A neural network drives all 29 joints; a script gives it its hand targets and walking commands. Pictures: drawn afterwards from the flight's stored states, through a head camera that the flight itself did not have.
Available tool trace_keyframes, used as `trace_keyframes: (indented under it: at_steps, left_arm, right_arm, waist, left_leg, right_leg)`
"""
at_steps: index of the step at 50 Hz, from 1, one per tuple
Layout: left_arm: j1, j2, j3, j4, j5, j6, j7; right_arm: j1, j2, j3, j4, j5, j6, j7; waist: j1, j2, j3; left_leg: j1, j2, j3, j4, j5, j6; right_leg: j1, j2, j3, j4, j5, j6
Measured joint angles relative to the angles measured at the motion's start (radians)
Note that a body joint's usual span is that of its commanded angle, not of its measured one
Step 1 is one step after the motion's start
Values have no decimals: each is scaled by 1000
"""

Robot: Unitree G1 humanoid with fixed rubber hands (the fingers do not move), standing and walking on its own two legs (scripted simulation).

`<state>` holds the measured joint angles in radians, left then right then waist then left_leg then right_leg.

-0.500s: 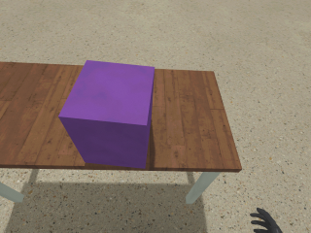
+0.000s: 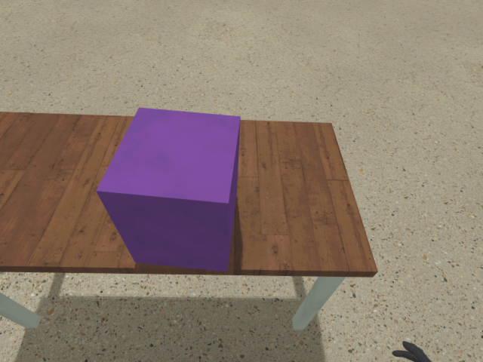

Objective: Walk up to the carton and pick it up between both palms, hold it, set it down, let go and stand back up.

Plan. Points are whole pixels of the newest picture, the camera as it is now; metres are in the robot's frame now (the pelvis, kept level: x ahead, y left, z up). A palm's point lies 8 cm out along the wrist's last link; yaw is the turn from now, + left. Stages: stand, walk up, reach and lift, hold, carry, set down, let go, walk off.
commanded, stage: walk up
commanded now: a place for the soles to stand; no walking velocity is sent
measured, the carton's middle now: (185, 193) +0.44 +0.13 -0.01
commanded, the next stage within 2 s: none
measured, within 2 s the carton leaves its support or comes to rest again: neither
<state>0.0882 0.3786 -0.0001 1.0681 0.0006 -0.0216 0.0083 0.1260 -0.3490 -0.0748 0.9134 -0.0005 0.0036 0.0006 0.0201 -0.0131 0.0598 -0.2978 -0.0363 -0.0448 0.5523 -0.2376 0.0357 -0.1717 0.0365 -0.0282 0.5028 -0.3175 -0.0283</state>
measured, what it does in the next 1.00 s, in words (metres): steps to the left: left foot, then right foot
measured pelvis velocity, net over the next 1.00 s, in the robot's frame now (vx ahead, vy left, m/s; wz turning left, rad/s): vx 0.04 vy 0.11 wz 0.09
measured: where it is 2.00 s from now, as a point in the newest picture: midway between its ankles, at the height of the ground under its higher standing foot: outside the picture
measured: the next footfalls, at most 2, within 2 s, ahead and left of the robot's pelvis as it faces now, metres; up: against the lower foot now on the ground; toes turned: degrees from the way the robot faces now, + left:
left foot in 0.42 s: +0.10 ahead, +0.23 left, +0.00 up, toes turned +1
right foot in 0.88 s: +0.11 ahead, +0.00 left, +0.00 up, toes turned +5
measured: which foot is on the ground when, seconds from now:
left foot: down 0.00-0.08, up 0.10-0.40, down 0.42-1.00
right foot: down 0.00-0.42, up 0.44-0.86, down 0.88-1.00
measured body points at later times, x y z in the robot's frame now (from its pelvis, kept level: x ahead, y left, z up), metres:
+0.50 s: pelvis +0.04 +0.11 -0.01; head +0.11 +0.12 +0.43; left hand +0.03 +0.44 -0.13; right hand +0.16 -0.17 -0.14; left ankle +0.06 +0.23 -0.73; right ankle -0.02 -0.06 -0.69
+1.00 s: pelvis +0.04 +0.11 -0.01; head +0.09 +0.09 +0.44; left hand +0.12 +0.43 -0.11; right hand +0.20 -0.18 -0.14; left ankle +0.06 +0.23 -0.73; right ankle +0.07 -0.01 -0.73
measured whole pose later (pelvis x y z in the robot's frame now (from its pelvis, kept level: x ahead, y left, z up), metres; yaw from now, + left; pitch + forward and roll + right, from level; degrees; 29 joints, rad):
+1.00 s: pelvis +0.04 +0.11 -0.01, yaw +5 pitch -2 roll +1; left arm 0.09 0.38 0.00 0.98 0.00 -0.03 0.03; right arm 0.10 -0.34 -0.07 0.91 0.00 -0.01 -0.01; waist 0.02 0.03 0.12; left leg -0.32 -0.07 -0.06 0.67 -0.37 0.03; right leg -0.30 -0.02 0.00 0.66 -0.33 -0.01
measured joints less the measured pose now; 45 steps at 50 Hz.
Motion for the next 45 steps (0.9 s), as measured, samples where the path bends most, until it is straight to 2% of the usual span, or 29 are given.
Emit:
trace_keyframes:
  at_steps: [5,9,12,16,19,21,22,25,28,32,37,42,43,45]
  left_arm:
    - [4,0,0,-5,0,-7,7]
    - [74,0,1,-27,0,-31,41]
    - [118,0,0,-27,0,-32,62]
    - [178,0,0,-51,0,-45,63]
    - [208,0,0,-60,0,-46,62]
    - [212,8,0,-61,0,-45,60]
    - [197,10,0,-60,0,-40,60]
    - [174,11,0,-77,0,-35,58]
    - [154,11,0,-93,0,-35,51]
    - [93,11,0,-104,0,-29,38]
    - [28,11,0,-116,0,-12,37]
    - [-18,12,0,-117,0,-8,28]
    - [-21,12,0,-117,0,-8,27]
    - [-21,10,0,-116,0,-8,27]
  right_arm:
    - [-12,0,0,1,0,8,10]
    - [-16,0,0,1,0,51,35]
    - [-5,0,0,0,0,69,48]
    - [-18,-1,0,-1,0,70,70]
    - [-46,-1,0,-1,0,67,78]
    - [-50,-1,0,-1,0,42,78]
    - [-48,2,0,-1,0,28,76]
    - [-13,6,0,0,0,17,61]
    - [37,6,0,0,0,17,37]
    - [80,6,0,0,0,4,11]
    - [83,6,0,-1,0,-9,-9]
    - [49,7,0,0,0,-14,-16]
    - [42,7,0,-1,0,-14,-16]
    - [21,7,0,0,0,-13,-16]
  waist:
    - [1,1,10]
    - [2,0,16]
    - [1,3,14]
    - [0,31,32]
    - [-1,51,56]
    - [-1,52,74]
    - [-1,42,101]
    - [-2,42,117]
    - [-1,41,102]
    - [0,37,97]
    - [0,30,81]
    - [1,26,79]
    - [1,25,78]
    - [0,29,81]
  left_leg:
    - [-1,0,0,11,-7,0]
    - [-53,0,1,304,-135,0]
    - [-75,1,-11,458,-157,0]
    - [-78,27,-30,404,-158,0]
    - [-77,48,-31,243,-159,0]
    - [-63,47,-28,103,-88,-13]
    - [-61,28,-24,117,-64,-27]
    - [-56,6,-25,122,-66,-24]
    - [-44,-6,-24,97,-65,-7]
    - [-29,-33,-24,94,-69,9]
    - [-23,-42,-21,93,-75,14]
    - [-24,-44,-18,98,-75,11]
    - [-24,-45,-17,99,-75,7]
    - [-23,-42,-18,108,-77,-2]
  right_leg:
    - [4,0,0,-1,-2,0]
    - [27,-18,2,14,-24,-1]
    - [35,-60,2,26,-45,0]
    - [34,-107,0,27,-57,35]
    - [25,-134,-1,44,-73,58]
    - [-6,-158,0,117,-99,59]
    - [-31,-173,7,201,-117,53]
    - [-151,-121,30,450,-205,52]
    - [-228,-71,33,536,-209,47]
    - [-258,-69,33,515,-209,43]
    - [-253,-69,34,455,-202,43]
    - [-191,-69,34,299,-173,39]
    - [-168,-69,35,252,-153,37]
    - [-130,-66,33,153,11,31]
